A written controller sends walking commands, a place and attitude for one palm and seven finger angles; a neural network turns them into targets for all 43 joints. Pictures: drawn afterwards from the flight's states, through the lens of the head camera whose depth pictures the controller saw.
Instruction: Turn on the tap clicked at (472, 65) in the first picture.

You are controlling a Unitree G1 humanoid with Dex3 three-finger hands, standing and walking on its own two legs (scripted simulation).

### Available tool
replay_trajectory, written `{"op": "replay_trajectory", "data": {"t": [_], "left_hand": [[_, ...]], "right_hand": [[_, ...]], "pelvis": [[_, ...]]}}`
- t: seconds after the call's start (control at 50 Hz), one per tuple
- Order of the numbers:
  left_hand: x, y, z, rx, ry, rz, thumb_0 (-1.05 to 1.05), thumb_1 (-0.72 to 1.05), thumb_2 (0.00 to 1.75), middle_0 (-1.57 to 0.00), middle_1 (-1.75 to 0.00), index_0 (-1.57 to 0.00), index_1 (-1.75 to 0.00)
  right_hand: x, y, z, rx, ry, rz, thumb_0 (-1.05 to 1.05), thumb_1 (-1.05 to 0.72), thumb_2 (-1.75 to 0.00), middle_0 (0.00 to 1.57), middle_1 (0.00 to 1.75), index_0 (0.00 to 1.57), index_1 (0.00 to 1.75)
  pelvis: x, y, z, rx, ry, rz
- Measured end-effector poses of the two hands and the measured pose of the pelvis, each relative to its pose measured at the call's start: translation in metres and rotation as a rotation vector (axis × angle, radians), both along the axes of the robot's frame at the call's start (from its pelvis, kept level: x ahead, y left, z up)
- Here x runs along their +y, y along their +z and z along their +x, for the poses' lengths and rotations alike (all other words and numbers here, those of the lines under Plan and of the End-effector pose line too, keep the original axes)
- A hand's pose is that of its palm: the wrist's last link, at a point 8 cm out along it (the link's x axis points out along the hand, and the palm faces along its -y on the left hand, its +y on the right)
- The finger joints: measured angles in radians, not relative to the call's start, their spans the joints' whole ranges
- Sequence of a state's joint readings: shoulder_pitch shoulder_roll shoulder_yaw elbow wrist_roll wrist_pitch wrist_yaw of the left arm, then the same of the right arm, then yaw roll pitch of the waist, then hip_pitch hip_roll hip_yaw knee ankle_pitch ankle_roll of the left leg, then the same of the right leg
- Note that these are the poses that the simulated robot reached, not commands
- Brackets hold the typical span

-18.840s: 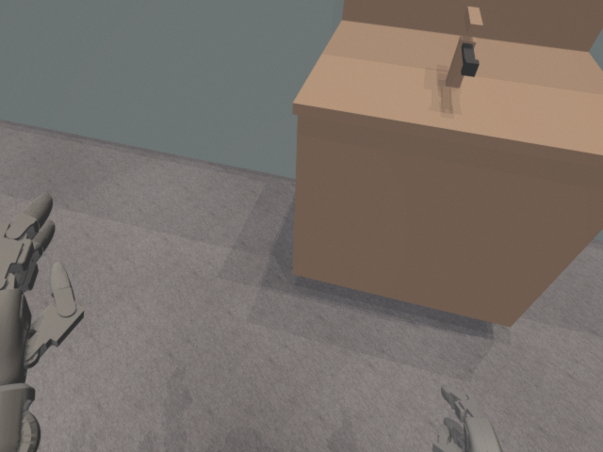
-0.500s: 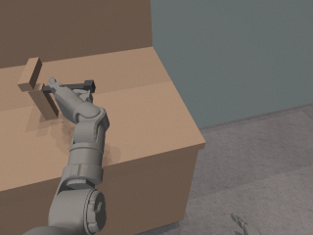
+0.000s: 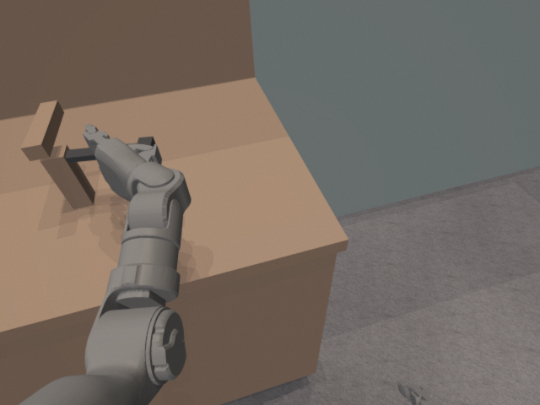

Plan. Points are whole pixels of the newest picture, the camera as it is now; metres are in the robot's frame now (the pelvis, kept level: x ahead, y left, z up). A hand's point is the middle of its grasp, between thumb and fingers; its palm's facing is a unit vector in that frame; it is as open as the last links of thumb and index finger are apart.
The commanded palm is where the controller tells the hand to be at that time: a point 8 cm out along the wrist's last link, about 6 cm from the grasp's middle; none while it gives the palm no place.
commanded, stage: lift the hand up off the lever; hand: left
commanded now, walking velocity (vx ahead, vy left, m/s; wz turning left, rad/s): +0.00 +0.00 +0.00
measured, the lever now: (147, 148) +0.49 +0.24 +0.15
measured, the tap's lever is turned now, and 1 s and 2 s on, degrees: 80 80 80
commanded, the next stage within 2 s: draw the hand back beside the body in 1.10 s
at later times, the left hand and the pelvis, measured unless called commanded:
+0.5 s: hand (147, 146) +0.42 +0.20 +0.20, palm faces +0.78 -0.63 -0.02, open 7.8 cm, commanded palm +0.36 +0.22 +0.21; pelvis +0.01 +0.00 +0.00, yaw +0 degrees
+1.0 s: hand (145, 137) +0.41 +0.19 +0.22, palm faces +0.76 -0.65 -0.01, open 7.8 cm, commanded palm +0.35 +0.22 +0.22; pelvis +0.01 +0.00 +0.00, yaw +0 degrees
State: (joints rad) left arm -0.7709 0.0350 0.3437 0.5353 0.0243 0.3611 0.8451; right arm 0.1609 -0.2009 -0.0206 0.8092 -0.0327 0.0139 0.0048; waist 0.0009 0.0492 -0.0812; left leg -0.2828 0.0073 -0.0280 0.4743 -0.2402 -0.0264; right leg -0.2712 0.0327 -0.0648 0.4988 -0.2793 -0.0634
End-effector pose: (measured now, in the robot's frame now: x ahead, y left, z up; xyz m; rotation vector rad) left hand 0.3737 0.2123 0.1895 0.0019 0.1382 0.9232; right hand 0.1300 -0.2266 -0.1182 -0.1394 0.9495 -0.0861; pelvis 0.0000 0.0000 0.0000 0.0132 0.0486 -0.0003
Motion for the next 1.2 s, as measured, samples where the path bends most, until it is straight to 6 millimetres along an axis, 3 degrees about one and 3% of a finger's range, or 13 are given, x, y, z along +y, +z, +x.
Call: {"op": "replay_trajectory", "data": {"t": [0.12, 0.22, 0.36, 0.56, 0.7, 1.2], "left_hand": [[0.010, 0.003, -0.004, -0.010, 0.018, 0.006, 0.01, 0.90, 0.90, -0.15, -0.15, -0.15, -0.15], [0.014, 0.008, -0.004, -0.013, 0.014, 0.012, 0.01, 0.90, 0.90, -0.15, -0.15, -0.15, -0.15], [0.010, 0.015, -0.004, -0.039, -0.013, 0.007, 0.01, 0.90, 0.90, -0.15, -0.15, -0.15, -0.15], [0.005, 0.019, -0.013, -0.038, -0.029, -0.003, 0.01, 0.90, 0.90, -0.15, -0.15, -0.15, -0.15], [0.004, 0.030, -0.012, -0.052, -0.035, 0.014, 0.02, 0.90, 0.90, -0.15, -0.15, -0.15, -0.15], [0.001, 0.034, -0.015, -0.030, -0.038, -0.001, 0.01, 0.90, 0.90, -0.15, -0.15, -0.15, -0.15]], "right_hand": [[-0.010, -0.001, -0.010, 0.020, -0.019, -0.018, 0.01, -0.90, -0.90, 0.20, 0.30, 0.20, 0.30], [-0.016, 0.002, -0.007, 0.011, -0.012, -0.039, 0.01, -0.90, -0.90, 0.20, 0.30, 0.20, 0.30], [-0.014, 0.009, 0.011, -0.039, -0.008, -0.035, 0.01, -0.90, -0.90, 0.20, 0.30, 0.20, 0.30], [0.005, 0.018, 0.043, -0.108, 0.031, 0.004, 0.01, -0.90, -0.90, 0.20, 0.30, 0.20, 0.30], [0.015, 0.021, 0.056, -0.125, 0.066, 0.022, 0.01, -0.90, -0.90, 0.20, 0.30, 0.20, 0.30], [0.003, 0.020, 0.049, -0.111, 0.048, 0.009, 0.01, -0.90, -0.90, 0.20, 0.30, 0.20, 0.30]], "pelvis": [[-0.002, 0.001, 0.000, -0.007, -0.001, -0.001], [-0.003, 0.001, 0.000, -0.011, 0.006, -0.003], [-0.001, 0.002, 0.003, -0.017, 0.003, -0.001], [0.000, 0.003, 0.006, -0.036, 0.005, -0.001], [-0.001, 0.003, 0.006, -0.040, 0.010, 0.000], [-0.006, 0.004, 0.004, -0.048, 0.009, 0.001]]}}
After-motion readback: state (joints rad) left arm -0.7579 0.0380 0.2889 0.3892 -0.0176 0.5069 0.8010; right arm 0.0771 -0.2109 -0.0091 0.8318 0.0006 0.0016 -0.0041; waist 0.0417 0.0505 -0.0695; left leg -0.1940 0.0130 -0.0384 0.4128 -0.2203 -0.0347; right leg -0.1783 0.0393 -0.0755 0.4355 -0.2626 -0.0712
